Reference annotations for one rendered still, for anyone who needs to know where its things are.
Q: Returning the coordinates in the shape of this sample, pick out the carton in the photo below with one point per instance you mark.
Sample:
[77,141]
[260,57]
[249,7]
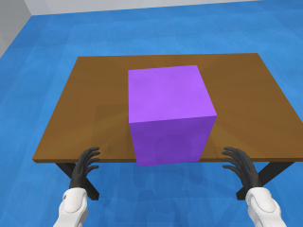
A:
[170,115]

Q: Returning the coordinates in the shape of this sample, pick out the left robot forearm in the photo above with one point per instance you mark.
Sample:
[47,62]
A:
[73,210]

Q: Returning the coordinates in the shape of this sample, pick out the robot left hand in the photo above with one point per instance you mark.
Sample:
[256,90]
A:
[82,167]

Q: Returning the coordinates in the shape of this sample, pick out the table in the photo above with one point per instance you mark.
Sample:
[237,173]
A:
[253,114]

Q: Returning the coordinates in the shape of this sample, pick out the robot right hand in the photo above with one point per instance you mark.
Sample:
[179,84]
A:
[243,167]

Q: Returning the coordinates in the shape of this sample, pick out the right robot forearm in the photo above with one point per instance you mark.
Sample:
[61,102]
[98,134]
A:
[262,209]

